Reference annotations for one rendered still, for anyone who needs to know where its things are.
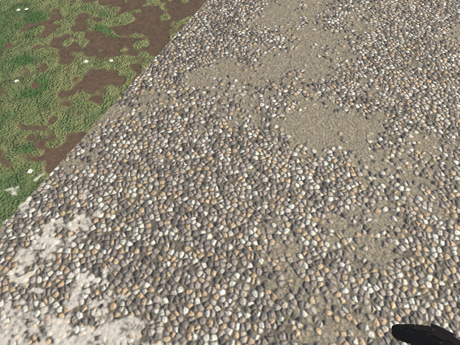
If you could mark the right robot hand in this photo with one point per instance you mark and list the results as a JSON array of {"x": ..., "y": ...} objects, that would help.
[{"x": 424, "y": 335}]

